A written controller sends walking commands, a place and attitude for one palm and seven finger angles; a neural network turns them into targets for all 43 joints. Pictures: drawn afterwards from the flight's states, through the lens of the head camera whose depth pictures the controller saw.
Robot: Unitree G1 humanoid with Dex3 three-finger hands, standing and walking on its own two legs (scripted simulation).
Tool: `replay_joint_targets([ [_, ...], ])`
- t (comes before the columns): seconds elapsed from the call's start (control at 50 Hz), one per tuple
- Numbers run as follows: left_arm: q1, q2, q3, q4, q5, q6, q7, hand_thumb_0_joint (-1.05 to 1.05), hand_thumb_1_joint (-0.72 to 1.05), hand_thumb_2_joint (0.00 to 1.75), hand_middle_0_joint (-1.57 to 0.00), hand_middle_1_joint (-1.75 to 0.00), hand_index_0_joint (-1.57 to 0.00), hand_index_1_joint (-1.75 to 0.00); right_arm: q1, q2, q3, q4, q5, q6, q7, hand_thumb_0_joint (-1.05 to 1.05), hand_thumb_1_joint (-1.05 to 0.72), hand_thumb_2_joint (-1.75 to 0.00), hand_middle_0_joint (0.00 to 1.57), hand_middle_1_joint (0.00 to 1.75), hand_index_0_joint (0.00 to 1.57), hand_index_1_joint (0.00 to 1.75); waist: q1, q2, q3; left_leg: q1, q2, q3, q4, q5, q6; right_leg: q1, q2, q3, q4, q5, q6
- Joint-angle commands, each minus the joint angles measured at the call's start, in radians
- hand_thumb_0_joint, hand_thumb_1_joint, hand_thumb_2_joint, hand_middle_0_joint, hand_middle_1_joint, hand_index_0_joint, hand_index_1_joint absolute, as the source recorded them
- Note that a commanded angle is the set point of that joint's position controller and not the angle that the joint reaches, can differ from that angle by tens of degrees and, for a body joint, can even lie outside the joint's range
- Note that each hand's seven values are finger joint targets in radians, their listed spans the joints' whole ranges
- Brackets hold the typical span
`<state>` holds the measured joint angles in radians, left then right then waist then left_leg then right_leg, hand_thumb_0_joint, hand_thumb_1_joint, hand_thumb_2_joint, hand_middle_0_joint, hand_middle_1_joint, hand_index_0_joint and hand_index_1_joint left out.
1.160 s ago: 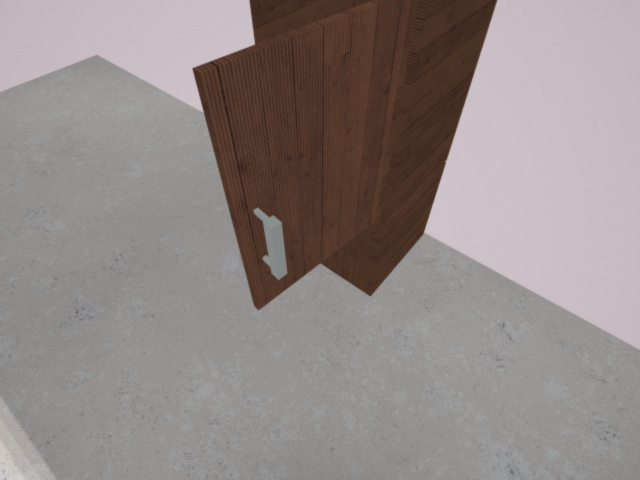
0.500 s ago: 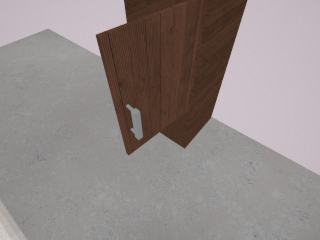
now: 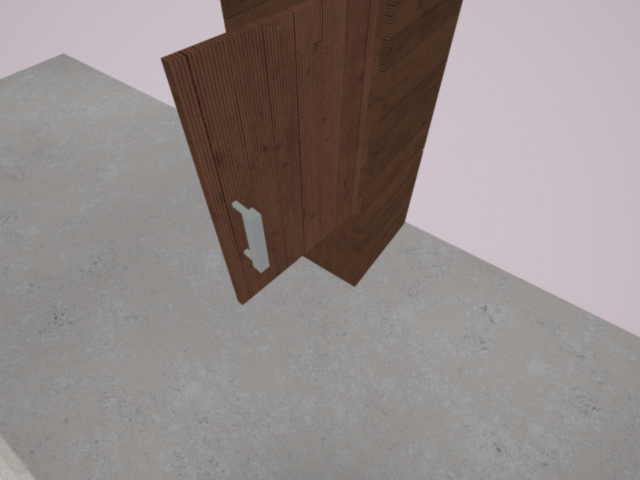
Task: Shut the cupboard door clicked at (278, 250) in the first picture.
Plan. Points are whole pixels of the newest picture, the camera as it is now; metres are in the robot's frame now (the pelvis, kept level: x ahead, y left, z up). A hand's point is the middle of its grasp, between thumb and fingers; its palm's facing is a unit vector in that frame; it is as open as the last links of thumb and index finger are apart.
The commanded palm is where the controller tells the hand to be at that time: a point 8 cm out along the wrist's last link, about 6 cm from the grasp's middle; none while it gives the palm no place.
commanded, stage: walk to a spot facing it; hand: left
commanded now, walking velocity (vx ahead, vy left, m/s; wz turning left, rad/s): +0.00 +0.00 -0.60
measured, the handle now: (250, 236) +0.54 +0.18 -0.11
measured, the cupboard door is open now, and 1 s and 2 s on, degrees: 83 83 83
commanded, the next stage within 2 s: none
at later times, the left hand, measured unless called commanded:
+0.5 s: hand out of the picture +0.06 +0.13 -0.16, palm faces -0.17 -0.94 -0.28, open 7.4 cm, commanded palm none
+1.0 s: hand (236, 450) +0.18 +0.14 -0.18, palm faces -0.42 -0.87 -0.25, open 7.4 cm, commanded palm none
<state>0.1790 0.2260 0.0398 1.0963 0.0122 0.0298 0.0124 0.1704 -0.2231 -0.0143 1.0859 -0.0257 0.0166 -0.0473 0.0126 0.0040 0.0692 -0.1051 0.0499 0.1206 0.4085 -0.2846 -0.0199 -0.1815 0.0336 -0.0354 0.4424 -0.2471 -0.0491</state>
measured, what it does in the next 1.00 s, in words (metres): steps on the spot, turning right: left foot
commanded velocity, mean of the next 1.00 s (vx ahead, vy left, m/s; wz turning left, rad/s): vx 0.00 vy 0.00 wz -0.60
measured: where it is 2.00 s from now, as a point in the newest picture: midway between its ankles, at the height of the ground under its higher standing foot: outside the picture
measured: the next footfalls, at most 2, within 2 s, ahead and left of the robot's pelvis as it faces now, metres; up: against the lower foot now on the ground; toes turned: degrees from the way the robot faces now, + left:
left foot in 0.88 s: +0.09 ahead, +0.08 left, +0.00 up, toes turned -30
right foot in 1.26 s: -0.03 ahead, -0.17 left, +0.00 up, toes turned -46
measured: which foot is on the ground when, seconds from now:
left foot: down 0.00-0.24, up 0.26-0.86, down 0.88-1.00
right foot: down 0.00-0.88, up 0.90-1.00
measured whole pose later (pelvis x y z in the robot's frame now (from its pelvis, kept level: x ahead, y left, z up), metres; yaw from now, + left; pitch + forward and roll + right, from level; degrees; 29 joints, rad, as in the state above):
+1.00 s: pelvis +0.02 -0.03 +0.00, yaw -31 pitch +3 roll -1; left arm 0.18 0.29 0.11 0.91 0.03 0.06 -0.02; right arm 0.14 -0.20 -0.01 0.88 -0.03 0.01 -0.05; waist 0.05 -0.05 0.10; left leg -0.22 0.03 0.00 0.47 -0.29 -0.01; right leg -0.52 0.09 0.07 1.08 -0.48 0.05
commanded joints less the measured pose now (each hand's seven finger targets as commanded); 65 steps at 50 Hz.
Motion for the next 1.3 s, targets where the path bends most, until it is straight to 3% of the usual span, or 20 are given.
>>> replay_joint_targets([
  [0.0,-0.010,0.132,0.040,-0.114,0.013,0.008,-0.007,0.00,0.90,0.90,-0.20,-0.30,-0.20,-0.30,0.085,-0.166,-0.051,-0.060,-0.002,0.008,-0.015,0.00,-0.90,-0.90,0.20,0.30,0.20,0.30,-0.029,0.053,-0.029,0.008,0.185,-0.107,-0.038,0.170,0.061,-0.132,-0.089,0.109,0.100,0.264,0.003],
  [0.08,-0.043,0.090,0.052,-0.174,0.016,0.029,-0.025,0.00,0.90,0.90,-0.20,-0.30,-0.20,-0.30,0.068,-0.189,-0.063,-0.092,-0.012,-0.008,-0.016,0.00,-0.90,-0.90,0.20,0.30,0.20,0.30,-0.020,0.197,-0.007,-0.010,0.374,-0.209,-0.118,0.368,0.201,-0.263,-0.050,0.066,0.488,-0.281,0.034],
  [0.18,0.099,0.080,0.065,-0.154,0.015,0.013,-0.037,0.00,0.90,0.90,-0.20,-0.30,-0.20,-0.30,-0.026,-0.201,-0.075,-0.143,-0.008,-0.005,-0.009,0.00,-0.90,-0.90,0.20,0.30,0.20,0.30,0.058,0.090,-0.064,-0.074,0.265,-0.018,0.141,0.366,0.084,-0.036,-0.051,-0.015,0.154,-0.038,0.037],
  [0.2,0.158,0.135,0.076,-0.135,0.021,0.001,-0.032,0.00,0.90,0.90,-0.20,-0.30,-0.20,-0.30,-0.026,-0.178,-0.077,-0.152,0.004,0.000,-0.005,0.00,-0.90,-0.90,0.20,0.30,0.20,0.30,0.084,-0.071,-0.082,-0.152,0.170,0.046,0.329,0.190,0.026,0.055,-0.102,0.078,-0.022,0.198,0.019],
  [0.22,0.195,0.260,0.100,-0.136,0.030,-0.014,-0.014,0.00,0.90,0.90,-0.20,-0.30,-0.20,-0.30,-0.037,-0.098,-0.064,-0.201,0.013,0.002,0.003,0.00,-0.90,-0.90,0.20,0.30,0.20,0.30,0.095,-0.416,-0.083,-0.417,-0.004,0.071,0.611,-0.320,-0.037,0.155,-0.358,0.502,-0.113,0.542,-0.088],
  [0.26,0.148,0.227,0.091,-0.153,0.011,-0.010,0.004,0.00,0.90,0.90,-0.20,-0.30,-0.20,-0.30,-0.041,-0.114,-0.069,-0.186,0.016,0.022,0.007,0.00,-0.90,-0.90,0.20,0.30,0.20,0.30,0.058,-0.225,-0.054,-0.448,0.028,-0.137,0.805,-0.290,-0.020,0.058,-0.366,0.491,-0.139,0.341,-0.182],
  [0.36,0.074,0.160,0.076,-0.199,0.009,-0.025,0.014,0.00,0.90,0.90,-0.20,-0.30,-0.20,-0.30,-0.052,-0.085,-0.064,-0.176,0.010,0.023,0.017,0.00,-0.90,-0.90,0.20,0.30,0.20,0.30,0.012,-0.047,-0.106,-0.447,0.023,-0.161,0.771,-0.085,-0.045,0.070,-0.243,0.409,-0.103,0.353,-0.120],
  [0.76,0.093,0.196,0.094,-0.233,0.020,-0.012,0.011,0.00,0.90,0.90,-0.20,-0.30,-0.20,-0.30,-0.114,-0.089,-0.056,-0.274,0.033,-0.005,0.004,0.00,-0.90,-0.90,0.20,0.30,0.20,0.30,0.023,-0.130,-0.167,-0.282,-0.061,-0.192,0.265,-0.117,-0.030,0.087,-0.174,0.574,-0.013,0.543,-0.134],
  [0.82,0.034,0.167,0.083,-0.252,0.007,-0.009,0.007,0.00,0.90,0.90,-0.20,-0.30,-0.20,-0.30,0.005,-0.129,-0.064,-0.241,0.030,-0.019,-0.005,0.00,-0.90,-0.90,0.20,0.30,0.20,0.30,-0.039,-0.048,-0.184,0.073,0.010,-0.235,-0.042,0.076,-0.004,-0.182,-0.064,0.484,0.080,0.288,-0.026],
  [0.84,0.048,0.113,0.074,-0.270,-0.005,-0.008,-0.002,0.00,0.90,0.90,-0.20,-0.30,-0.20,-0.30,0.039,-0.218,-0.076,-0.247,0.014,-0.032,-0.011,0.00,-0.90,-0.90,0.20,0.30,0.20,0.30,-0.047,0.203,-0.203,0.209,0.263,-0.489,-0.153,0.135,0.080,-0.366,0.074,0.323,0.240,-0.074,0.029],
  [0.86,0.013,0.124,0.069,-0.288,0.004,-0.011,-0.014,0.00,0.90,0.90,-0.20,-0.30,-0.20,-0.30,0.051,-0.258,-0.080,-0.257,0.008,-0.025,-0.013,0.00,-0.90,-0.90,0.20,0.30,0.20,0.30,-0.045,0.274,-0.143,0.142,0.445,-0.601,-0.151,0.325,0.183,-0.428,0.070,0.155,0.470,-0.381,0.078],
  [0.9,0.028,0.145,0.083,-0.282,0.023,-0.001,-0.031,0.00,0.90,0.90,-0.20,-0.30,-0.20,-0.30,0.002,-0.197,-0.055,-0.278,-0.006,-0.024,-0.022,0.00,-0.90,-0.90,0.20,0.30,0.20,0.30,0.002,0.088,-0.070,-0.012,0.383,-0.444,-0.119,0.520,0.208,-0.412,0.011,0.131,0.711,-0.283,0.110],
  [0.92,0.046,0.133,0.085,-0.255,0.025,0.003,-0.032,0.00,0.90,0.90,-0.20,-0.30,-0.20,-0.30,-0.020,-0.170,-0.044,-0.279,-0.008,-0.027,-0.022,0.00,-0.90,-0.90,0.20,0.30,0.20,0.30,0.021,0.189,-0.086,-0.011,0.321,-0.367,-0.070,0.649,0.177,-0.419,-0.001,0.132,0.758,-0.268,0.115],
  [0.98,0.031,0.109,0.068,-0.258,0.011,0.014,-0.043,0.00,0.90,0.90,-0.20,-0.30,-0.20,-0.30,0.012,-0.161,-0.043,-0.277,-0.005,-0.028,-0.014,0.00,-0.90,-0.90,0.20,0.30,0.20,0.30,0.013,0.176,-0.106,0.050,0.229,-0.175,-0.017,0.718,0.133,-0.419,-0.020,0.071,0.750,-0.197,0.120],
  [1.12,-0.103,0.085,0.040,-0.301,0.010,0.008,-0.060,0.00,0.90,0.90,-0.20,-0.30,-0.20,-0.30,0.123,-0.208,-0.066,-0.235,-0.007,-0.019,0.004,0.00,-0.90,-0.90,0.20,0.30,0.20,0.30,-0.056,0.250,-0.097,0.078,0.245,-0.076,0.046,0.705,0.120,-0.277,-0.031,-0.057,0.362,-0.167,0.093],
  [1.18,-0.057,0.103,0.043,-0.284,0.007,0.000,-0.059,0.00,0.90,0.90,-0.20,-0.30,-0.20,-0.30,0.106,-0.231,-0.076,-0.234,-0.003,-0.016,0.008,0.00,-0.90,-0.90,0.20,0.30,0.20,0.30,-0.021,0.227,-0.111,0.025,0.253,-0.044,0.138,0.681,0.076,-0.116,-0.016,-0.075,0.157,-0.068,0.061],
  [1.2,0.034,0.130,0.052,-0.259,0.009,-0.008,-0.057,0.00,0.90,0.90,-0.20,-0.30,-0.20,-0.30,0.092,-0.233,-0.077,-0.241,0.005,-0.017,0.012,0.00,-0.90,-0.90,0.20,0.30,0.20,0.30,0.031,0.162,-0.161,-0.054,0.227,-0.009,0.264,0.583,0.037,0.065,-0.024,-0.061,0.019,0.068,0.043],
  [1.22,0.154,0.238,0.072,-0.223,0.020,-0.020,-0.044,0.00,0.90,0.90,-0.20,-0.30,-0.20,-0.30,0.096,-0.177,-0.068,-0.262,0.020,-0.017,0.025,0.00,-0.90,-0.90,0.20,0.30,0.20,0.30,0.082,-0.115,-0.260,-0.275,0.146,0.073,0.487,0.243,-0.018,0.344,-0.205,0.156,-0.048,0.254,-0.027],
  [1.24,0.228,0.335,0.098,-0.198,0.015,-0.020,-0.028,0.00,0.90,0.90,-0.20,-0.30,-0.20,-0.30,0.019,-0.109,-0.046,-0.312,0.017,-0.015,0.023,0.00,-0.90,-0.90,0.20,0.30,0.20,0.30,0.122,-0.373,-0.245,-0.533,0.002,0.045,0.751,-0.410,-0.056,0.397,-0.433,0.511,-0.059,0.550,-0.149],
  [1.28,0.165,0.263,0.089,-0.218,0.005,-0.024,-0.004,0.00,0.90,0.90,-0.20,-0.30,-0.20,-0.30,-0.029,-0.141,-0.050,-0.302,0.014,-0.009,0.018,0.00,-0.90,-0.90,0.20,0.30,0.20,0.30,0.099,-0.253,-0.139,-0.628,0.074,-0.141,0.823,-0.296,-0.041,0.288,-0.378,0.472,-0.112,0.260,-0.188],
])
